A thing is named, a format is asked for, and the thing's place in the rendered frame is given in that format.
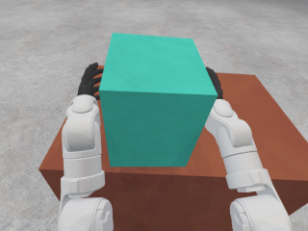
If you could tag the robot left forearm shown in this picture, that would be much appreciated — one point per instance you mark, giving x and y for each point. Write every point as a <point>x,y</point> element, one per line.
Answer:
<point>81,144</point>

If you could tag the left robot upper arm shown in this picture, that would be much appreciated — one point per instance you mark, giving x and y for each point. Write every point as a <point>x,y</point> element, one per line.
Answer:
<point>87,214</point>

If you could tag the robot right forearm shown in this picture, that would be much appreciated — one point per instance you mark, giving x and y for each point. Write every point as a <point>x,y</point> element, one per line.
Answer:
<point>239,153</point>

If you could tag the carton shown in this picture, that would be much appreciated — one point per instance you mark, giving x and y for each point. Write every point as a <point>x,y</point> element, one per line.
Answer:
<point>156,96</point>

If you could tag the right robot upper arm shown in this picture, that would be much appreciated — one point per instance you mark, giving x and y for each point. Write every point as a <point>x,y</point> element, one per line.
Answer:
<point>261,212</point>

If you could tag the robot right hand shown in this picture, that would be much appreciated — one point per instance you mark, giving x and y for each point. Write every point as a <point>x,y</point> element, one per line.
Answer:
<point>217,85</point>

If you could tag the pedestal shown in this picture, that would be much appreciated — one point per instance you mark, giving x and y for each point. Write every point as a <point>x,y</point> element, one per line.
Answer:
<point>197,197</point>

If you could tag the robot left hand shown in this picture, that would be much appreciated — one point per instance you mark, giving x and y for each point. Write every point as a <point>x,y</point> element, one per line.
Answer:
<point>86,86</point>

